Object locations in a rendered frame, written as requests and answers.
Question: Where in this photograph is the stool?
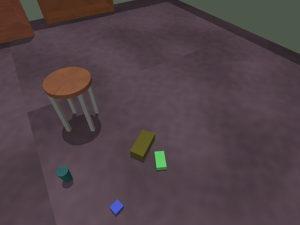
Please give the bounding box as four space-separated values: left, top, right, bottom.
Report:
43 67 99 132

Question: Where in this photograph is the bookshelf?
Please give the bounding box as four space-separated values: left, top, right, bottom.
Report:
37 0 114 25

